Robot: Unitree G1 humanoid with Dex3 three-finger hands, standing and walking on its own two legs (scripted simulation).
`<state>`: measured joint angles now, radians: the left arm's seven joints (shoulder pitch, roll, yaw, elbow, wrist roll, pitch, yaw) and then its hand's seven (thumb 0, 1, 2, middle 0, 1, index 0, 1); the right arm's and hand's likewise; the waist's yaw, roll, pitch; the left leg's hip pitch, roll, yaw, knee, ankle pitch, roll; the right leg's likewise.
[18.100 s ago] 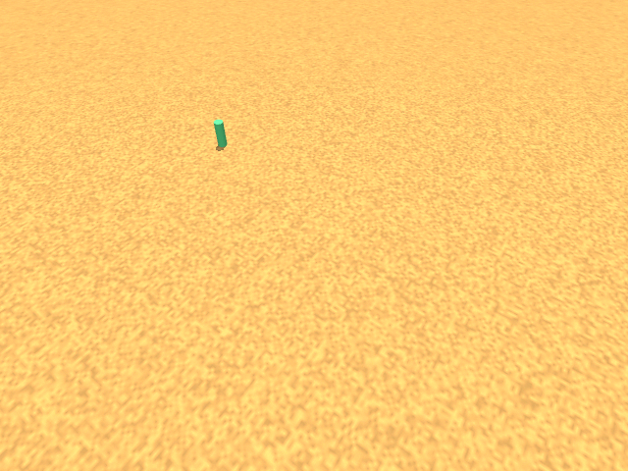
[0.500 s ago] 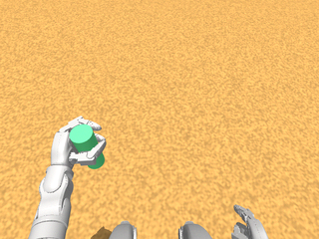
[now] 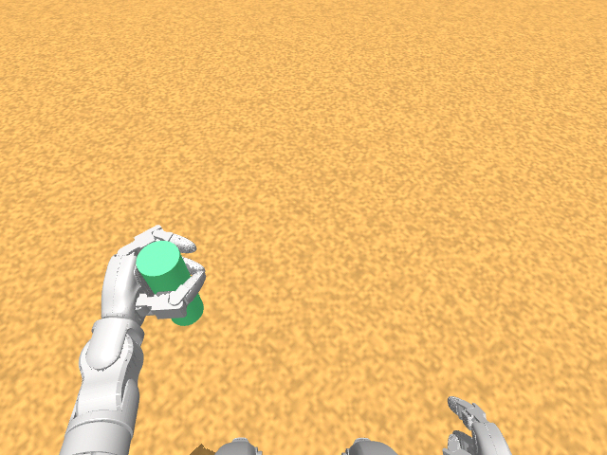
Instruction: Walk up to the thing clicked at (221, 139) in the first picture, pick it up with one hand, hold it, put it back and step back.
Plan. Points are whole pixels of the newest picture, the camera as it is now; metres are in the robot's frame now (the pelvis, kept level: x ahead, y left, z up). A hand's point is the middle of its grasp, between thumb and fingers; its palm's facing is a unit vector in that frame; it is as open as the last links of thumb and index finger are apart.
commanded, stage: hold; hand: left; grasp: from the side
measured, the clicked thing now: (174, 287) +0.33 +0.18 +0.02
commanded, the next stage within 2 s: none
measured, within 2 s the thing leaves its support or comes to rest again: neither
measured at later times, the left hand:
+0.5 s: hand (174, 275) +0.33 +0.16 +0.07, palm faces -0.01 -1.00 +0.01, open 6.8 cm
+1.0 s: hand (172, 278) +0.32 +0.17 +0.07, palm faces -0.01 -1.00 +0.01, open 6.8 cm
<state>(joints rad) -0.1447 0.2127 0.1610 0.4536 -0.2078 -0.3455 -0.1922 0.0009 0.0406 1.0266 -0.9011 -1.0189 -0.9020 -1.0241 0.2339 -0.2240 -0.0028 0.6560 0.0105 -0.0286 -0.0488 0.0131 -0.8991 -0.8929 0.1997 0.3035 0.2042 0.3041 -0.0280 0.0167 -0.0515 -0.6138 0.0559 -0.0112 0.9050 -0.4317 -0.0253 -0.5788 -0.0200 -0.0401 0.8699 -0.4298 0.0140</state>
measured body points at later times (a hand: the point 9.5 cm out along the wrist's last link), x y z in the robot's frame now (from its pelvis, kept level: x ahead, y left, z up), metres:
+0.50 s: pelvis +0.00 +0.00 +0.01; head +0.04 +0.00 +0.46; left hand +0.32 +0.22 +0.07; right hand +0.14 -0.25 -0.10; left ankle +0.01 +0.13 -0.69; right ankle +0.00 -0.13 -0.69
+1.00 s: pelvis +0.00 +0.00 +0.01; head +0.03 +0.01 +0.46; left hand +0.32 +0.22 +0.07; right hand +0.12 -0.25 -0.10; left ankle +0.01 +0.13 -0.69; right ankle +0.00 -0.13 -0.69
